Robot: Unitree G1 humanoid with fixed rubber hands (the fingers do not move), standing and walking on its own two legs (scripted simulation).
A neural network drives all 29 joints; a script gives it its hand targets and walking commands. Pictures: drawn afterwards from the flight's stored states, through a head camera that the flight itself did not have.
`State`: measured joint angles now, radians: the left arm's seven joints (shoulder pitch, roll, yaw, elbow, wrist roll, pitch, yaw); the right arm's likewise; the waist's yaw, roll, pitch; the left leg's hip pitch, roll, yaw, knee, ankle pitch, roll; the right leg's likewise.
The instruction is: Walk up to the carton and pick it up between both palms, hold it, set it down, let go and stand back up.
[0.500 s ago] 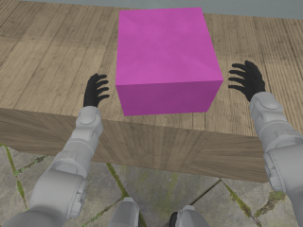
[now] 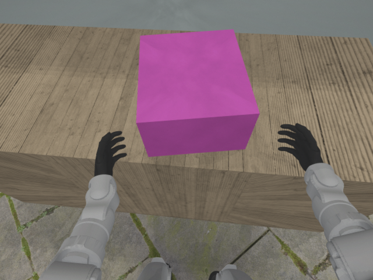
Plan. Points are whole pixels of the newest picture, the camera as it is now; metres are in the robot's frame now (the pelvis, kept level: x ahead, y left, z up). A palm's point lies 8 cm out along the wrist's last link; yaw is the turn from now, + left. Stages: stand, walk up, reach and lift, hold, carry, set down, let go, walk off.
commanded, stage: set down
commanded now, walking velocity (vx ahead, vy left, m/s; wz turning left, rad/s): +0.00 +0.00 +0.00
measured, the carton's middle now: (191, 91) +0.59 +0.04 -0.02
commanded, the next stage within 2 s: none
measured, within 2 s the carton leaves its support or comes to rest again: neither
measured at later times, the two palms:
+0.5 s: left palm (102, 199) +0.27 +0.21 +0.00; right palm (335, 203) +0.28 -0.26 +0.00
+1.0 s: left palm (103, 220) +0.23 +0.20 -0.01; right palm (345, 247) +0.20 -0.26 +0.00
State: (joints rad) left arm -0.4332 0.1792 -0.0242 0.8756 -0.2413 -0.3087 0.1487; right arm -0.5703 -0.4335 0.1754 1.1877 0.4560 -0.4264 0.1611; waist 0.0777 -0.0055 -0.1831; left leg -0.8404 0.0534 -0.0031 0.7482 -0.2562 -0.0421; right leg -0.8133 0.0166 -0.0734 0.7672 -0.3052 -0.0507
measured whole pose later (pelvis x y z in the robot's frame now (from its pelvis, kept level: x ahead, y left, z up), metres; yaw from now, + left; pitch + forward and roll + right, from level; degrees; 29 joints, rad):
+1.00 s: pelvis +0.03 +0.01 +0.03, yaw -3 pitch -1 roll +1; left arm 0.19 0.10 -0.03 0.50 -0.11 -0.27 0.20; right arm 0.11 -0.39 0.13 0.83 0.40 -0.50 0.22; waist 0.01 -0.04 0.00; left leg -0.25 0.03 0.04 0.51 -0.25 -0.03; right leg -0.26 0.03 0.02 0.56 -0.29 -0.03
